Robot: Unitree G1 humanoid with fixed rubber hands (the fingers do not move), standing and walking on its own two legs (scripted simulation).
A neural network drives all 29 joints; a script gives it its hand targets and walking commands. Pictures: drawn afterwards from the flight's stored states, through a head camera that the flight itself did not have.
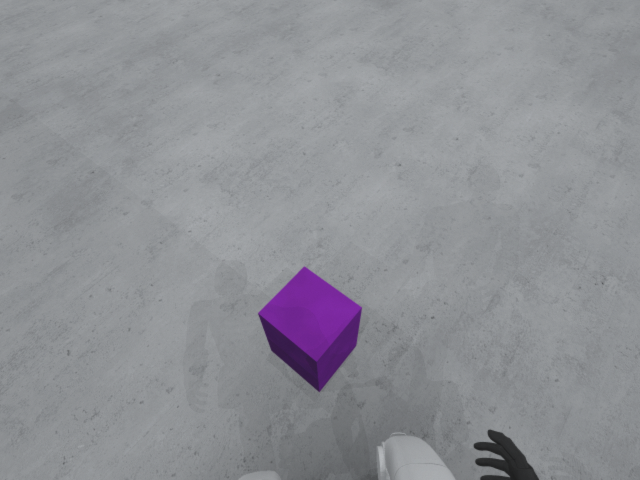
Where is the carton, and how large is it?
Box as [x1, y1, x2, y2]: [258, 266, 361, 391]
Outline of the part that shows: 304,266 258,314 271,350 319,391 355,346 361,307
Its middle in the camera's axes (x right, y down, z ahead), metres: -0.02 +0.28 +1.14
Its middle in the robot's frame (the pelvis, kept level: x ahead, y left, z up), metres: +0.53 +0.08 -0.62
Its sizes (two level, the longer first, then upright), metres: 0.203 0.187 0.286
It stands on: the floor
